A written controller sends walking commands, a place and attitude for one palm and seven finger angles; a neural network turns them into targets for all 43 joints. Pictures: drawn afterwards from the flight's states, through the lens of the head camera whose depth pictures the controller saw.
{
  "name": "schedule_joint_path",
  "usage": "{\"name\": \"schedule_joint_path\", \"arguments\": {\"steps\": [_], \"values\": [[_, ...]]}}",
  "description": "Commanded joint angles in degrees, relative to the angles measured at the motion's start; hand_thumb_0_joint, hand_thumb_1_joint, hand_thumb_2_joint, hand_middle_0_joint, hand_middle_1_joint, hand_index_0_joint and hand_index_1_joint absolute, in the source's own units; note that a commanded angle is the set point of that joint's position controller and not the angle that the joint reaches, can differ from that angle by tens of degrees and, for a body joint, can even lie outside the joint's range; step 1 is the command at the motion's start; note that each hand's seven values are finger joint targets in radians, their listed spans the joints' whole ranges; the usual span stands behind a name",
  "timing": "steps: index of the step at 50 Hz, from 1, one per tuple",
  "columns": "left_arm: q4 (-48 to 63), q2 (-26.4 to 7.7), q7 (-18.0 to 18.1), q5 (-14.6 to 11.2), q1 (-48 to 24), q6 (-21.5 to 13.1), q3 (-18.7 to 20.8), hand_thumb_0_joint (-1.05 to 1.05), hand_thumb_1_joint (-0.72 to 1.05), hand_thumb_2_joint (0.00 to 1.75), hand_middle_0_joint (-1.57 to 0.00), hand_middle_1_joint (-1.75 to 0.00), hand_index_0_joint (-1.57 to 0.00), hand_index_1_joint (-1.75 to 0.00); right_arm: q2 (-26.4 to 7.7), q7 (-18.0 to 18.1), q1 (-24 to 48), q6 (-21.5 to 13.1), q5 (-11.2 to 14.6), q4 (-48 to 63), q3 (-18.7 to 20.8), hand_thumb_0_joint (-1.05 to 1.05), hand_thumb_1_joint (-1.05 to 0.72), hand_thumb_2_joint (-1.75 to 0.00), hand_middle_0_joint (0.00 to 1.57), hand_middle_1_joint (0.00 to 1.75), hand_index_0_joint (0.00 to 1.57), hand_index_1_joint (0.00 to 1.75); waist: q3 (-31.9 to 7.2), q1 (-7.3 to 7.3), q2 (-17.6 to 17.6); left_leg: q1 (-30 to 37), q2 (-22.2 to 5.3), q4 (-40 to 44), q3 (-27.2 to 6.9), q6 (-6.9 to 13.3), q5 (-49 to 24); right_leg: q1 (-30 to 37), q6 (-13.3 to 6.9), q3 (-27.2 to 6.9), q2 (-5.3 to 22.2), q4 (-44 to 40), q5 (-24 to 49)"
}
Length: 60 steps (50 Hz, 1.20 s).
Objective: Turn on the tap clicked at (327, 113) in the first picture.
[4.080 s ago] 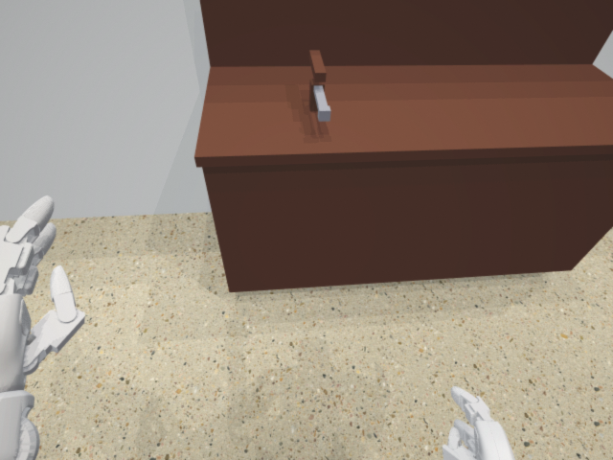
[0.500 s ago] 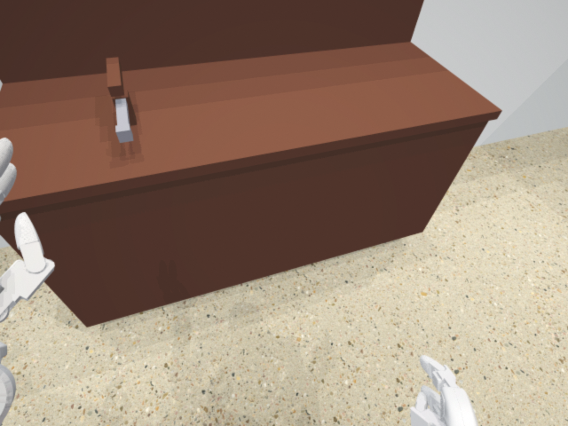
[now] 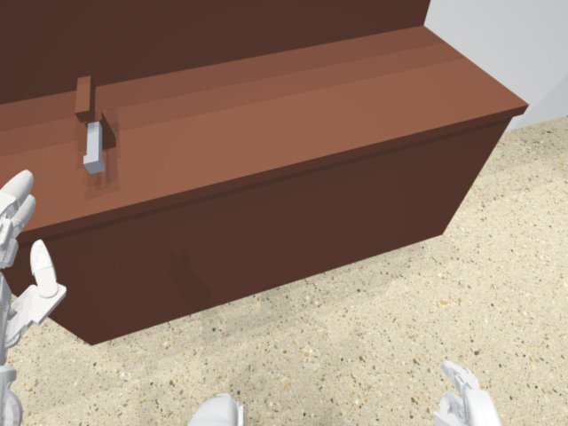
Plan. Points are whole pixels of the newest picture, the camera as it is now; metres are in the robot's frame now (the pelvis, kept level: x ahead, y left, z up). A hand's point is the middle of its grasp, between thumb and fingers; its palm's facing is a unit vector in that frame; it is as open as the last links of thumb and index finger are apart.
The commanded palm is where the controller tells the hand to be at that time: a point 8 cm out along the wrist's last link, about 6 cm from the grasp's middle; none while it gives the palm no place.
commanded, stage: take the last steps up to it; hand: left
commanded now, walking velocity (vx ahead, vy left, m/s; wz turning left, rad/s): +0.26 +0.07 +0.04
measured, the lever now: (94, 163) +0.57 +0.41 +0.00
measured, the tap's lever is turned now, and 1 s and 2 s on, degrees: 0 0 0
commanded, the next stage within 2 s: come to a stop and stand still in 0.62 s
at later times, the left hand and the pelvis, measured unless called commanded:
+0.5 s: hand (85, 217) +0.30 +0.23 +0.18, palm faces +0.41 -0.77 -0.48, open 7.4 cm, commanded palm +0.26 +0.28 +0.17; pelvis +0.10 +0.00 -0.01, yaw +0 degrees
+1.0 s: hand (84, 183) +0.36 +0.26 +0.17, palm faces +0.41 -0.82 -0.39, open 7.4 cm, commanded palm +0.30 +0.29 +0.17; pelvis +0.14 +0.01 -0.01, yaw +0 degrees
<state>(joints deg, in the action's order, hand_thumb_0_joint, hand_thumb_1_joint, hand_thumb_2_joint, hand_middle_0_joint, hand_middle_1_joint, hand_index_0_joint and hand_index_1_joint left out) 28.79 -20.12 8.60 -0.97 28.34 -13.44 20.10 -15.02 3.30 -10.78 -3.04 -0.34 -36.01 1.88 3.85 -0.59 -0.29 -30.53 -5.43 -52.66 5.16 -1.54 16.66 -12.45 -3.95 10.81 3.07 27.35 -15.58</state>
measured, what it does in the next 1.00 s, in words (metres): walks ahead: left foot, then right foot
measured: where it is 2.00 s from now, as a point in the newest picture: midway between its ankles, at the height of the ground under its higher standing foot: outside the picture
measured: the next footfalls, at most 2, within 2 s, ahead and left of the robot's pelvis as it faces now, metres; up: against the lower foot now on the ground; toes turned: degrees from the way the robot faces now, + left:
left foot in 0.16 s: +0.15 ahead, +0.14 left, +0.00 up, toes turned +9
right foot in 0.50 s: +0.17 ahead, -0.11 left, +0.00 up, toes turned -8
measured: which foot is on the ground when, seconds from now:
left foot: up 0.00-0.14, down 0.16-0.50, up 0.52-0.84, down 0.86-1.00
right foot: down 0.00-0.18, up 0.20-0.48, down 0.50-0.90, up 0.92-1.00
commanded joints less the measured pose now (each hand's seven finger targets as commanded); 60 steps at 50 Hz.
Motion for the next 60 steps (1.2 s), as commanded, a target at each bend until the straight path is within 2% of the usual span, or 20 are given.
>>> {"name": "schedule_joint_path", "arguments": {"steps": [1,5,7,8,9,11,16,23,24,25,26,28,33,39,42,44,45,46,52,60], "values": [[14.6,-11.3,2.4,-0.7,-1.5,-3.3,8.8,0.0,0.9,0.9,-0.2,-0.3,-0.2,-0.3,-1.7,0.4,3.8,-3.2,0.3,10.3,1.2,0.0,-0.9,-0.9,0.2,0.3,0.2,0.3,-10.7,1.8,-6.0,3.2,1.5,12.6,3.6,1.2,-0.7,11.4,-4.9,-12.5,14.7,-7.0,24.4],[13.0,-10.6,2.9,-1.0,-3.3,-2.4,8.3,0.0,0.9,0.9,-0.2,-0.3,-0.2,-0.3,-1.9,0.9,2.5,-3.0,0.3,11.0,1.3,0.0,-0.9,-0.9,0.2,0.3,0.2,0.3,-9.5,1.31,-6.6,12.3,3.2,22.3,6.0,1.5,-6.0,7.6,-2.8,-11.0,12.3,-3.7,16.6],[13.3,-10.3,2.8,-1.0,-5.7,-2.7,7.1,0.0,0.9,0.9,-0.2,-0.3,-0.2,-0.3,-3.1,1.6,1.3,-2.9,0.6,11.0,2.0,0.0,-0.9,-0.9,0.2,0.3,0.2,0.3,-11.1,-0.23,0.4,24.1,1.6,28.1,3.1,3.2,-9.3,1.9,0.2,-8.3,9.2,8.4,17.2],[13.9,-10.0,2.7,-1.0,-7.0,-3.1,6.9,0.0,0.9,0.9,-0.2,-0.3,-0.2,-0.3,-4.3,1.7,1.6,-2.8,0.7,11.3,2.1,0.0,-0.9,-0.9,0.2,0.3,0.2,0.3,-12.6,-0.6,10.2,30.6,-6.5,30.5,-9.2,7.4,-14.1,-6.3,3.1,-5.2,4.0,19.1,7.7],[13.6,-9.8,2.5,-1.0,-8.1,-3.6,6.4,0.0,0.9,0.9,-0.2,-0.3,-0.2,-0.3,-3.9,1.2,1.9,-2.8,0.9,11.6,1.9,0.0,-0.9,-0.9,0.2,0.3,0.2,0.3,-12.4,0.11,16.7,35.5,-16.7,32.6,-24.2,13.3,-22.9,-17.2,4.3,-5.3,-0.6,29.6,-17.2],[9.1,-12.9,1.4,-0.5,-8.6,-3.3,7.5,0.0,0.9,0.9,-0.2,-0.3,-0.2,-0.3,-3.0,0.9,3.6,-3.6,0.1,10.8,0.4,0.0,-0.9,-0.9,0.2,0.3,0.2,0.3,-8.0,0.3,14.0,25.6,-19.2,37.1,-28.6,15.9,-11.9,-21.0,4.1,-10.5,0.9,40.3,-18.7],[16.9,-10.5,0.9,-0.5,-5.0,-3.4,6.8,0.0,0.9,0.9,-0.2,-0.3,-0.2,-0.3,-3.1,0.1,3.1,-4.7,0.7,9.6,0.8,0.0,-0.9,-0.9,0.2,0.3,0.2,0.3,-8.4,1.31,13.2,17.6,-10.6,35.3,-8.4,11.5,-10.8,-12.9,5.2,-6.2,1.5,26.8,-7.8],[10.2,-9.4,1.5,-0.6,-4.9,-1.7,7.1,0.0,0.9,0.9,-0.2,-0.3,-0.2,-0.3,-2.3,0.9,3.1,-5.0,0.9,8.8,0.1,0.0,-0.9,-0.9,0.2,0.3,0.2,0.3,-10.0,1.0,8.1,13.5,-8.1,26.3,-2.8,6.5,0.1,2.5,5.8,-1.1,-1.8,1.4,-2.0],[8.4,-9.5,1.6,-0.2,-6.3,-1.5,7.0,0.0,0.9,0.9,-0.2,-0.3,-0.2,-0.3,-1.8,1.0,2.6,-4.6,0.9,8.5,0.2,0.0,-0.9,-0.9,0.2,0.3,0.2,0.3,-9.7,0.61,2.5,11.0,-5.2,19.8,-0.6,4.9,4.9,4.5,4.3,-6.2,1.4,-3.4,-1.6],[7.4,-11.0,1.8,0.1,-7.2,-1.1,7.4,0.0,0.9,0.9,-0.2,-0.3,-0.2,-0.3,-0.7,1.0,2.5,-4.0,0.9,8.8,0.2,0.0,-0.9,-0.9,0.2,0.3,0.2,0.3,-9.5,0.24,-10.6,3.6,0.5,7.7,3.0,2.5,11.0,6.9,-0.2,-23.3,11.2,-8.4,-0.4],[6.8,-11.9,2.0,-0.3,-7.5,-0.3,7.5,0.0,0.9,0.9,-0.2,-0.3,-0.2,-0.3,-0.5,0.9,3.9,-4.1,0.8,9.2,-0.4,0.0,-0.9,-0.9,0.2,0.3,0.2,0.3,-7.7,1.3,-17.1,-4.7,4.3,-3.6,1.0,1.2,16.2,9.2,-5.4,-36.6,20.0,-12.2,5.1],[5.9,-11.1,1.4,-0.7,-10.3,-0.6,6.6,0.0,0.9,0.9,-0.2,-0.3,-0.2,-0.3,-1.8,0.6,4.3,-4.6,0.7,7.6,0.2,0.0,-0.9,-0.9,0.2,0.3,0.2,0.3,-6.8,0.7,-14.0,-6.4,2.0,-14.3,-5.2,0.4,10.8,6.9,-6.1,-35.0,20.4,-12.7,5.4],[8.9,-10.4,1.5,0.0,-5.7,-3.1,6.9,0.0,0.9,0.9,-0.2,-0.3,-0.2,-0.3,-1.2,0.6,5.7,-2.8,0.3,7.6,-0.7,0.0,-0.9,-0.9,0.2,0.3,0.2,0.3,-10.0,0.51,-6.8,-1.5,1.9,-3.2,-1.5,-0.2,4.3,10.6,-3.3,-13.7,14.5,-5.8,35.5],[16.3,-11.1,2.3,-0.8,0.5,-3.2,8.9,0.0,0.9,0.9,-0.2,-0.3,-0.2,-0.3,-1.5,0.4,5.0,-2.9,0.0,11.5,0.6,0.0,-0.9,-0.9,0.2,0.3,0.2,0.3,-12.7,2.33,-6.2,6.8,4.0,17.1,2.0,0.4,-0.3,14.5,-2.9,-12.6,13.3,-2.7,40.7],[16.4,-10.7,2.6,-1.3,0.8,-2.5,8.8,0.0,0.9,0.9,-0.2,-0.3,-0.2,-0.3,-2.1,1.0,2.9,-2.1,0.3,11.8,1.0,0.0,-0.9,-0.9,0.2,0.3,0.2,0.3,-13.8,0.57,-2.2,19.4,3.2,28.6,0.9,0.3,-15.4,9.5,1.2,-10.0,9.2,2.6,32.8],[16.1,-10.9,2.4,-1.2,-0.7,-2.5,8.5,0.0,0.9,0.9,-0.2,-0.3,-0.2,-0.3,-4.1,1.3,2.5,-1.9,0.8,12.2,1.9,0.0,-0.9,-0.9,0.2,0.3,0.2,0.3,-14.3,1.28,8.1,27.6,-8.6,28.4,-10.5,5.0,-41.1,-1.0,5.3,-7.3,1.9,8.8,8.4],[14.0,-10.7,1.8,-1.3,-1.2,-2.6,7.7,0.0,0.9,0.9,-0.2,-0.3,-0.2,-0.3,-4.2,0.8,2.2,-2.2,1.1,12.4,2.0,0.0,-0.9,-0.9,0.2,0.3,0.2,0.3,-12.6,1.57,10.3,26.3,-12.7,30.3,-13.7,7.2,-44.3,-4.2,5.2,-8.0,0.0,11.5,-10.7],[14.1,-11.3,1.5,-1.2,-2.0,-3.0,8.4,0.0,0.9,0.9,-0.2,-0.3,-0.2,-0.3,-3.4,0.9,2.7,-2.9,0.3,12.0,1.6,0.0,-0.9,-0.9,0.2,0.3,0.2,0.3,-11.0,1.46,15.3,26.7,-14.1,33.0,-16.3,8.4,-45.6,-7.8,5.4,-8.3,-1.1,16.3,-16.0],[17.1,-8.6,0.8,-0.7,-5.4,-1.7,3.7,0.0,0.9,0.9,-0.2,-0.3,-0.2,-0.3,-3.8,-0.8,1.8,-5.6,-0.1,10.5,0.9,0.0,-0.9,-0.9,0.2,0.3,0.2,0.3,-12.9,0.49,12.4,28.4,-11.6,32.4,-9.7,6.6,-36.4,-6.2,5.4,-7.5,-2.5,12.7,-8.9],[13.9,-9.2,0.8,-1.5,-4.1,0.6,5.7,0.0,0.9,0.9,-0.2,-0.3,-0.2,-0.3,-2.8,-0.7,3.7,-5.0,0.1,10.8,-0.5,0.0,-0.9,-0.9,0.2,0.3,0.2,0.3,-10.6,0.52,12.1,16.5,-9.1,34.1,-6.2,4.4,-7.9,5.5,5.6,-5.3,-3.0,-3.2,-1.4]]}}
